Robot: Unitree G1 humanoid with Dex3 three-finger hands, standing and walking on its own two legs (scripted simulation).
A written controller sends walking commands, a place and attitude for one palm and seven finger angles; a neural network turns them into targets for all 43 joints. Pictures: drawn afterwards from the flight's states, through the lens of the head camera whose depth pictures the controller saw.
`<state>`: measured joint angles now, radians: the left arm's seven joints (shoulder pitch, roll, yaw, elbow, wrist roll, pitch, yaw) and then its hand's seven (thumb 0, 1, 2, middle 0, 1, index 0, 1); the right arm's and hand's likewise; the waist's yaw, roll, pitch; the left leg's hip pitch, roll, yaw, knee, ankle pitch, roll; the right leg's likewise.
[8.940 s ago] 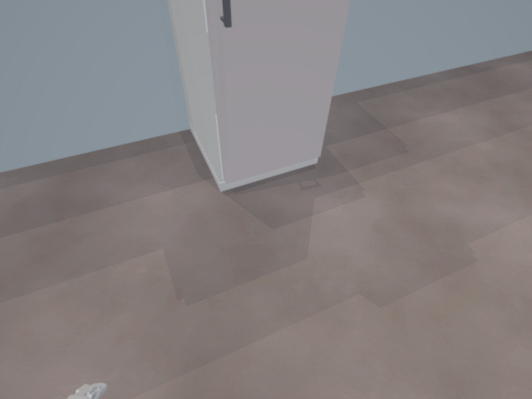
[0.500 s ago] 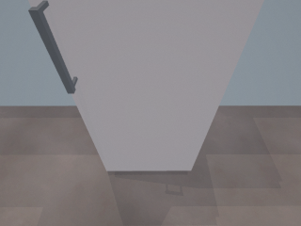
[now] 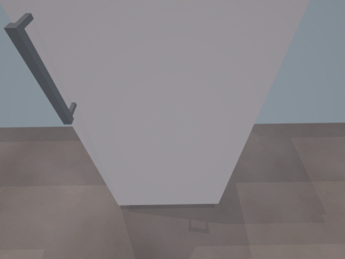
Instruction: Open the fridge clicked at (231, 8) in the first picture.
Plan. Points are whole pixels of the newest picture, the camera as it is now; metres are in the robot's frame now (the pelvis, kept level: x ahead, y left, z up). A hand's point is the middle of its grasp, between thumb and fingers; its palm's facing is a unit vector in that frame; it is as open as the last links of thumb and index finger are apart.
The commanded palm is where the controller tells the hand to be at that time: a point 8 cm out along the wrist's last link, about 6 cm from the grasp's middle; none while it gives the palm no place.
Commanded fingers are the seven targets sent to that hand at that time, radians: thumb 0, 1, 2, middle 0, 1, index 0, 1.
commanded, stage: come to a stop and stand still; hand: left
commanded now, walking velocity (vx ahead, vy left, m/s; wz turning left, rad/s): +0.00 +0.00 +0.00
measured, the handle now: (50, 77) +0.43 +0.30 +0.20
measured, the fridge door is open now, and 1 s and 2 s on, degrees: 0 0 0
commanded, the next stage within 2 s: look again from close up in 0.30 s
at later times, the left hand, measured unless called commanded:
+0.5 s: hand out of the picture +0.03 +0.20 -0.17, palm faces +0.02 -0.96 -0.27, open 7.4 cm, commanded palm none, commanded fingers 0.00 0.90 0.90 -0.20 -0.30 -0.20 -0.30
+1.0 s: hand out of the picture +0.00 +0.19 -0.17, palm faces +0.04 -0.97 -0.23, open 7.4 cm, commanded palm none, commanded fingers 0.00 0.90 0.90 -0.20 -0.30 -0.20 -0.30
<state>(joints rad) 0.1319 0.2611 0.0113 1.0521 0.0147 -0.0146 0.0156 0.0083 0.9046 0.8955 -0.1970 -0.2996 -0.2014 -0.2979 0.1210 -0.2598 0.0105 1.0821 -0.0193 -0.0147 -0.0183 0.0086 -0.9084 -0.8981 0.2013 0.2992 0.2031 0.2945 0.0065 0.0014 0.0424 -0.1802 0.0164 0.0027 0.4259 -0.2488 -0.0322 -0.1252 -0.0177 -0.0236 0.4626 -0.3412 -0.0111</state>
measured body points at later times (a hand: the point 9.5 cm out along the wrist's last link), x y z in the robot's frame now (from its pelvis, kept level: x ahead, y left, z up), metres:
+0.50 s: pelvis +0.00 -0.01 +0.00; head +0.02 -0.01 +0.45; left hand +0.03 +0.25 -0.15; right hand +0.06 -0.26 -0.15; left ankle -0.02 +0.14 -0.74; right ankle -0.06 -0.11 -0.74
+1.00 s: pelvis -0.02 +0.00 +0.00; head +0.00 +0.00 +0.45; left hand +0.00 +0.24 -0.15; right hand +0.01 -0.24 -0.16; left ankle -0.02 +0.14 -0.74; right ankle -0.06 -0.11 -0.74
